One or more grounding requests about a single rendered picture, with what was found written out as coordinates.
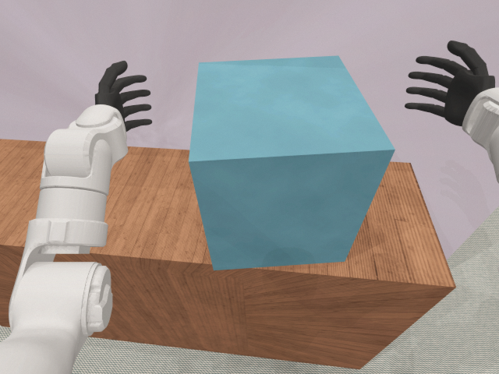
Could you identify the left robot hand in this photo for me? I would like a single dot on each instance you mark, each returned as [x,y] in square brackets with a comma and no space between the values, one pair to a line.
[109,93]

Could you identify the right robot hand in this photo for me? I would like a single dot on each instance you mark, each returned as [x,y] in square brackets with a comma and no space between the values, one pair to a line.
[462,89]

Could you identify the carton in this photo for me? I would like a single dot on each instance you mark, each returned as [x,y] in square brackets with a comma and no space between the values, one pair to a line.
[286,157]

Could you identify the left robot forearm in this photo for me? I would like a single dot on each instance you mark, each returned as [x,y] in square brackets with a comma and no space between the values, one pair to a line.
[74,187]

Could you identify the left robot upper arm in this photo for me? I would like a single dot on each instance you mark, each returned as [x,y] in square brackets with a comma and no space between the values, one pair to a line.
[57,306]

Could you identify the pedestal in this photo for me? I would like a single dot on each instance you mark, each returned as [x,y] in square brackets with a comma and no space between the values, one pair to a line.
[165,291]

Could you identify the right robot forearm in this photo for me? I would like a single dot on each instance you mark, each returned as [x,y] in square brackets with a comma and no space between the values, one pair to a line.
[481,123]

